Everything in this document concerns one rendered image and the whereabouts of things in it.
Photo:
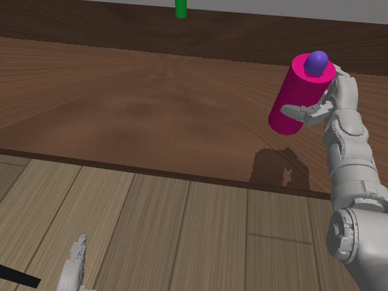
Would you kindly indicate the right robot arm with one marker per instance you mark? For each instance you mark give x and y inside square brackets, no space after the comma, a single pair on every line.
[358,228]

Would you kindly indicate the right robot hand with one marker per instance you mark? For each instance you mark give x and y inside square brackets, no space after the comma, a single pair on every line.
[343,94]

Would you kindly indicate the left robot hand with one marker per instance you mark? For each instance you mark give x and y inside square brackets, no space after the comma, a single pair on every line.
[72,272]

